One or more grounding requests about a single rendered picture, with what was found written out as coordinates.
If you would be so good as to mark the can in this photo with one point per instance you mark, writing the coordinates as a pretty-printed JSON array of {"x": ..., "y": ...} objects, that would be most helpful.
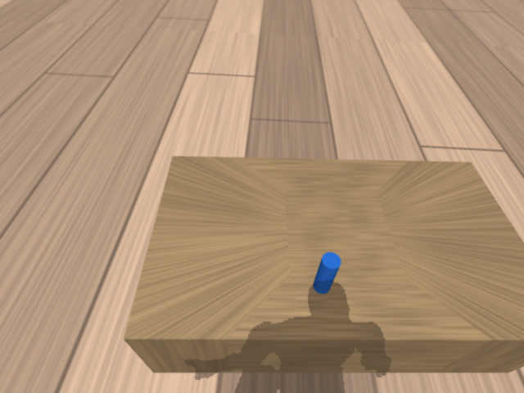
[{"x": 327, "y": 271}]

